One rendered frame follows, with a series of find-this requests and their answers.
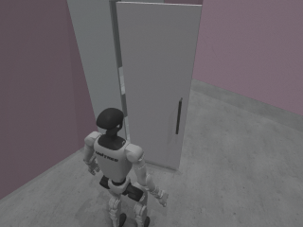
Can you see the robot shin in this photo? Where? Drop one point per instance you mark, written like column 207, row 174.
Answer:
column 143, row 215
column 114, row 214

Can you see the right robot upper arm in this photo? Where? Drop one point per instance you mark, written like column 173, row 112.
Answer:
column 135, row 154

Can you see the left robot forearm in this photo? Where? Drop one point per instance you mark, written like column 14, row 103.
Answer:
column 90, row 165

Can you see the right robot forearm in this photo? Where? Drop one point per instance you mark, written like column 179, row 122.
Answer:
column 153, row 188

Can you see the right robot shin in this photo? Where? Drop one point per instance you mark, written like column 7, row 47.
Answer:
column 143, row 215

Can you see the handle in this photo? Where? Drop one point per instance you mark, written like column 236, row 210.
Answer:
column 178, row 116

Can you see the robot right hand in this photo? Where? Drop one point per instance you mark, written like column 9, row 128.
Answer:
column 163, row 200

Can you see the left robot shin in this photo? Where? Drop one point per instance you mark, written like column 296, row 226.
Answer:
column 114, row 214

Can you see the robot left hand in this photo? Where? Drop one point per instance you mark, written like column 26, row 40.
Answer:
column 96, row 168

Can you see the fridge door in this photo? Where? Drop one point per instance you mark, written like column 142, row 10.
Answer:
column 158, row 45

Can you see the left robot upper arm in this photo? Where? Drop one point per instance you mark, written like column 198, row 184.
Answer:
column 89, row 151

